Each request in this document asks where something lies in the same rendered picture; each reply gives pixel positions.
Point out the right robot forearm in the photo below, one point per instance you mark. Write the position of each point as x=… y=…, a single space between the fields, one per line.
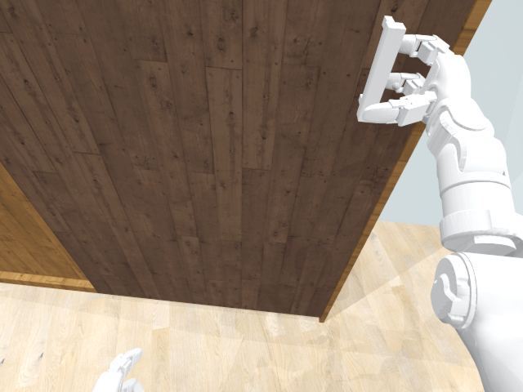
x=475 y=190

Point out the robot right hand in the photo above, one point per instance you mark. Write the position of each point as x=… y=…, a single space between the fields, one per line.
x=448 y=76

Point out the wardrobe door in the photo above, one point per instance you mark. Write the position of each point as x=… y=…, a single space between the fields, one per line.
x=27 y=244
x=205 y=151

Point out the handle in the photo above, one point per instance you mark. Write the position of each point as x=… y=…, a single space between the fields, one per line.
x=388 y=47

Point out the robot right upper arm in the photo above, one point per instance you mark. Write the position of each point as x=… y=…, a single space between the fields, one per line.
x=481 y=296

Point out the robot left hand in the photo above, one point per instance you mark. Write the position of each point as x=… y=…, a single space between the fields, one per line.
x=112 y=380

